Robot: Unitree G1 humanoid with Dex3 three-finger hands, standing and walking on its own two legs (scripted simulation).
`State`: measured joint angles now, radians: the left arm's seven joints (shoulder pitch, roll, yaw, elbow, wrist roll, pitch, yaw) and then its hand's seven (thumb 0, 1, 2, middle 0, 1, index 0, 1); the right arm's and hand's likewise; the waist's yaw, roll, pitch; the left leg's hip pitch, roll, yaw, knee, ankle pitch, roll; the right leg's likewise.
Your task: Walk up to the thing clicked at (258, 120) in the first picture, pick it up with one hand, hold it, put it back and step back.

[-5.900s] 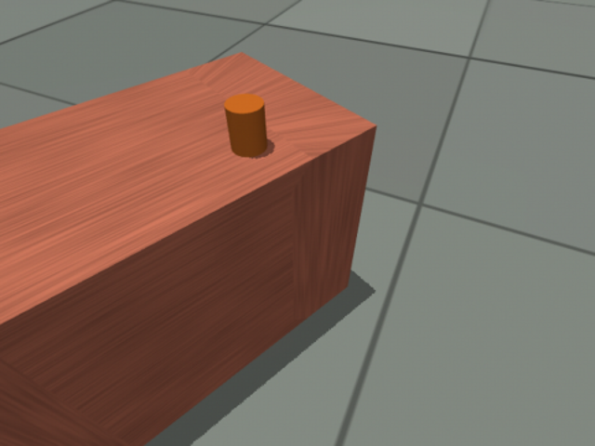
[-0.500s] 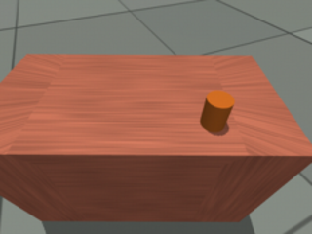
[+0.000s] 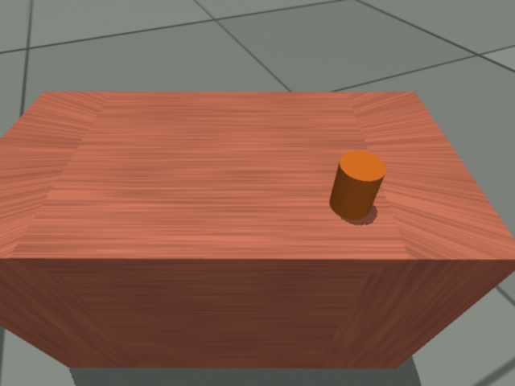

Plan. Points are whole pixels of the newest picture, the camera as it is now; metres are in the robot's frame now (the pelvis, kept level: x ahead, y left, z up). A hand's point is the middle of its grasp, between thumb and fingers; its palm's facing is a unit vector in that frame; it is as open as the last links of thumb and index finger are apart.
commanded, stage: stand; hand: right
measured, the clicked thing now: (355, 186) +0.50 -0.18 +0.02
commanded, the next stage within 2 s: rise first in 0.66 s
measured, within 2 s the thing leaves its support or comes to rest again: neither
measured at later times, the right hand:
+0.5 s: hand out of the picture +0.07 -0.25 -0.16, palm faces -0.01 +0.94 -0.34, open 7.3 cm
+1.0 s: hand out of the picture +0.17 -0.24 -0.12, palm faces +0.20 +0.93 -0.31, open 10.9 cm
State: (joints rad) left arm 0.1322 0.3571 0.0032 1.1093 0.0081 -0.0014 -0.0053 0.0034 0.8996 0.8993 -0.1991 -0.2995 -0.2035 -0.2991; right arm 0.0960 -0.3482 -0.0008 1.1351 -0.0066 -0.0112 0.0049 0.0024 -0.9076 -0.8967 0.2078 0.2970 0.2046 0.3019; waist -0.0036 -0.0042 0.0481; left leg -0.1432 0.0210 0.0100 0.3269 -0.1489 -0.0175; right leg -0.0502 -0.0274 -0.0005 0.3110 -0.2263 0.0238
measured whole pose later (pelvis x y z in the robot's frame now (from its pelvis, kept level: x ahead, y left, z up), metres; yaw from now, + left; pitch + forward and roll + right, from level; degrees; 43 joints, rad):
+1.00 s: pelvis -0.01 +0.00 -0.01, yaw +0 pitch +2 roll +0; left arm 0.04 0.29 0.11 0.90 -0.06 -0.08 0.05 0.01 0.51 0.51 -0.07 -0.11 -0.07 -0.11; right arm 0.05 -0.29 -0.12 0.84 0.06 -0.08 -0.06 0.01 -0.51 -0.50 0.10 0.11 0.09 0.11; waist -0.01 0.00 0.04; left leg -0.31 0.03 0.01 0.45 -0.19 -0.01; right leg -0.22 -0.02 0.01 0.45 -0.27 0.02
